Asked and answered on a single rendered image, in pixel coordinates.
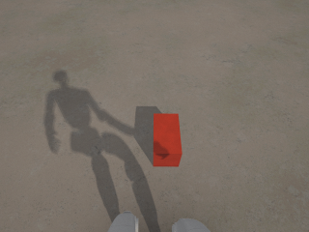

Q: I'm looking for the carton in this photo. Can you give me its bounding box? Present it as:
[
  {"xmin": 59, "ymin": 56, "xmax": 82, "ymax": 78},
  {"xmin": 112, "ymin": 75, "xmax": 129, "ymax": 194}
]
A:
[{"xmin": 153, "ymin": 113, "xmax": 183, "ymax": 167}]

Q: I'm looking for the robot thigh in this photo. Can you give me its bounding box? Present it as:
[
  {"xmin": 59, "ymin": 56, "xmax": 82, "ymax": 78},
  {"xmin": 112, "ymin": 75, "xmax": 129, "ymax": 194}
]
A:
[
  {"xmin": 172, "ymin": 218, "xmax": 210, "ymax": 232},
  {"xmin": 107, "ymin": 213, "xmax": 139, "ymax": 232}
]

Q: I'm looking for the left robot thigh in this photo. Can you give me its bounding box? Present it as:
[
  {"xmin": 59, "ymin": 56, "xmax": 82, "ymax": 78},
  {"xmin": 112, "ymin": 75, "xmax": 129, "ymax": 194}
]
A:
[{"xmin": 107, "ymin": 213, "xmax": 139, "ymax": 232}]

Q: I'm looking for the right robot thigh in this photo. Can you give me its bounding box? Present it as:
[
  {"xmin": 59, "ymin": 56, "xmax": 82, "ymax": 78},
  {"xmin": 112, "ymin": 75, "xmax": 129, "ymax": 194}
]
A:
[{"xmin": 172, "ymin": 218, "xmax": 210, "ymax": 232}]

